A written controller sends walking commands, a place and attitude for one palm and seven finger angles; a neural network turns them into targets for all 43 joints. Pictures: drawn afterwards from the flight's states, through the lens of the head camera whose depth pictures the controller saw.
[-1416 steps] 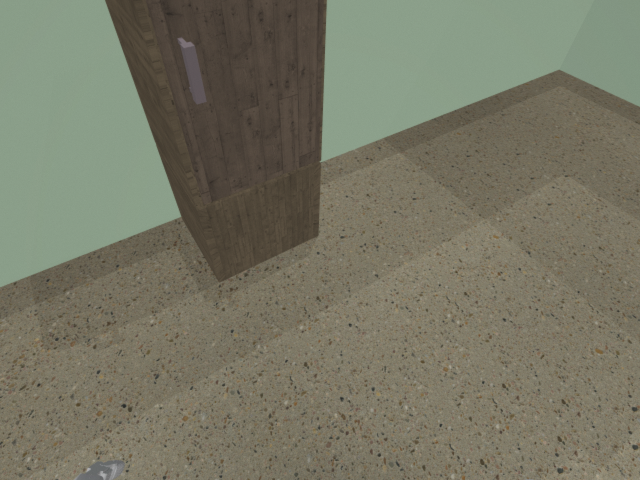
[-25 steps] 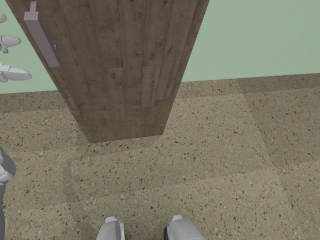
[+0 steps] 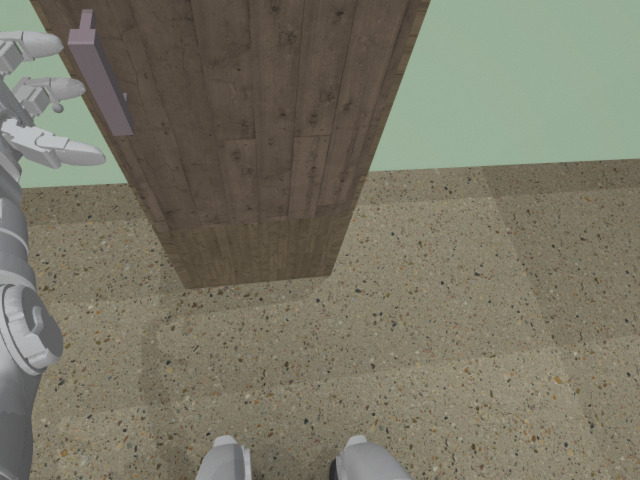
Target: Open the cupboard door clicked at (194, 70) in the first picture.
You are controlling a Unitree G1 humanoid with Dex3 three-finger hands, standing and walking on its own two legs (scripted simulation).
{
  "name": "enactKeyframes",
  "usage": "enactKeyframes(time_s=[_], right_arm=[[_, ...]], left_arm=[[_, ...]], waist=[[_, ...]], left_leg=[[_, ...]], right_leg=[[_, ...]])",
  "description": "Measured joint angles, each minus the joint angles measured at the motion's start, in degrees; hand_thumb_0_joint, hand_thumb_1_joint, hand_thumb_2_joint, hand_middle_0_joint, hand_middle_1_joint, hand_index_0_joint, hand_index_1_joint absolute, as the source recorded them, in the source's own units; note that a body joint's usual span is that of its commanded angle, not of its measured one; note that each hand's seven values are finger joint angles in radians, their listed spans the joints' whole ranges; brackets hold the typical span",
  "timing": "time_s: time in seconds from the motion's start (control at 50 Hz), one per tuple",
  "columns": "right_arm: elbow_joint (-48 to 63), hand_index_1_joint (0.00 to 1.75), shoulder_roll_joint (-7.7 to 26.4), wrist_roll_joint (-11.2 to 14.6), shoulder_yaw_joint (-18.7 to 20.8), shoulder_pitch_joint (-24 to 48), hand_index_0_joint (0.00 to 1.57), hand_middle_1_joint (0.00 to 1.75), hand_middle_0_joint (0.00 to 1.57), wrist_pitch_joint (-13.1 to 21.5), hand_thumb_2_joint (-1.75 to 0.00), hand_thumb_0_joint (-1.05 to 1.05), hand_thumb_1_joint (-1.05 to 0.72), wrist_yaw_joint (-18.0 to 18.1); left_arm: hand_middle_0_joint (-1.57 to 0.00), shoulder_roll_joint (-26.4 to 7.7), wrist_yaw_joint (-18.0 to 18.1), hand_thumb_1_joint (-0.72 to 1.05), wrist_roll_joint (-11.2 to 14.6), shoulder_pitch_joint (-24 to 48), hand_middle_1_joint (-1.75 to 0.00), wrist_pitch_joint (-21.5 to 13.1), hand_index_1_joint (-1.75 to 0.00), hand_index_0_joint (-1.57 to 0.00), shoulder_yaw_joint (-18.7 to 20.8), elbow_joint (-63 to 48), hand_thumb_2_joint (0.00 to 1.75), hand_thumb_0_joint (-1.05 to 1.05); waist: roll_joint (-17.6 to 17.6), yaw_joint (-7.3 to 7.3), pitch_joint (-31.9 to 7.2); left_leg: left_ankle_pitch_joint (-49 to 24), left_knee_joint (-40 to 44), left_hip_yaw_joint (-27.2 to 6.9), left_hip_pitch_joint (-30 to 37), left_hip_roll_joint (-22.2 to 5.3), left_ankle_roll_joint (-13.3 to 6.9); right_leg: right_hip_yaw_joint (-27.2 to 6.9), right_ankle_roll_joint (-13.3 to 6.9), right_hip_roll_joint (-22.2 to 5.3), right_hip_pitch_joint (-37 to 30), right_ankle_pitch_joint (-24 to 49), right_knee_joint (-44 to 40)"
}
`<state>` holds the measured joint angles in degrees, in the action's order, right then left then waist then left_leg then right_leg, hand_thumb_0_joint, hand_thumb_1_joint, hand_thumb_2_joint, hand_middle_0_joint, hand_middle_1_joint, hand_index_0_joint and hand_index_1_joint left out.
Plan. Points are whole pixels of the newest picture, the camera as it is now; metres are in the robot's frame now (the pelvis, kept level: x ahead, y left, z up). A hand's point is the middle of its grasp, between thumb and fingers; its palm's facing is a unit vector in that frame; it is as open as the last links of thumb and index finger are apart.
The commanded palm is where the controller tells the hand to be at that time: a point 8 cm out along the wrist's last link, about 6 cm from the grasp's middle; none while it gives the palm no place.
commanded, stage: slide the fingers in behind the handle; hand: left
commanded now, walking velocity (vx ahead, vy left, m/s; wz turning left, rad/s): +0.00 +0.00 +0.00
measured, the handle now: (106, 76) +0.57 +0.20 +0.12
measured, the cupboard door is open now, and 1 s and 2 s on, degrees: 2 2 2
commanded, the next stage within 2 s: close the thumb around the handle in 1.32 s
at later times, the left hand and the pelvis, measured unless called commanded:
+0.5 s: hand (92, 111) +0.51 +0.21 +0.12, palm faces +0.05 -1.00 +0.00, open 14.0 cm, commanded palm +0.49 +0.25 +0.11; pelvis -0.01 -0.01 +0.00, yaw +0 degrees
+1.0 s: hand (126, 105) +0.52 +0.18 +0.12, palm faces +0.06 -1.00 +0.00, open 14.0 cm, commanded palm +0.49 +0.22 +0.11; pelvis -0.01 -0.01 +0.00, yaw +0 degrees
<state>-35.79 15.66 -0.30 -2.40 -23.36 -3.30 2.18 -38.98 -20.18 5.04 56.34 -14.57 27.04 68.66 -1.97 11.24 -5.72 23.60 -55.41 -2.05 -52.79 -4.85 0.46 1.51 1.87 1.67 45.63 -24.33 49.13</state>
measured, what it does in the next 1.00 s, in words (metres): stands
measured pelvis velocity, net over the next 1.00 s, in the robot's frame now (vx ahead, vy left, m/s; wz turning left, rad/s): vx -0.01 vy -0.01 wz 0.00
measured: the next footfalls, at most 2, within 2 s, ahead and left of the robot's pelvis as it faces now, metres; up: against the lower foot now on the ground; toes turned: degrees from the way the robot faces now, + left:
none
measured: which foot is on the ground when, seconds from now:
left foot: down 0.00-1.00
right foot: down 0.00-1.00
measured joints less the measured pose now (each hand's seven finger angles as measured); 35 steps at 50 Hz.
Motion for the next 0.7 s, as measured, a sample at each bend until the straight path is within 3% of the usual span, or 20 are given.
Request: enactKeyframes(time_s=[0.26,0.7], right_arm=[[-1.31,0.30,-0.62,0.15,0.19,-1.27,0.21,0.30,0.20,0.01,-0.90,0.00,-0.90,-0.57],[-2.02,0.30,-0.19,-0.22,1.13,-0.68,0.20,0.30,0.20,1.48,-0.90,0.00,-0.90,-0.79]], left_arm=[[-0.30,2.92,1.96,-0.50,0.61,-1.01,-1.20,-1.18,-1.20,-0.30,-1.13,-0.08,0.30,-0.01],[-0.30,7.35,7.32,-0.50,-0.77,1.14,-1.20,-1.93,-1.20,-0.30,-3.84,0.58,0.30,-0.01]], waist=[[-0.59,-0.57,-0.23],[-0.56,-0.43,0.13]], left_leg=[[-0.34,0.67,0.22,1.59,0.04,0.27],[-1.23,0.77,0.03,1.24,0.27,0.67]], right_leg=[[-0.21,-0.30,-0.05,-1.09,-0.09,0.23],[-0.07,-0.70,-0.23,-0.24,0.03,1.39]])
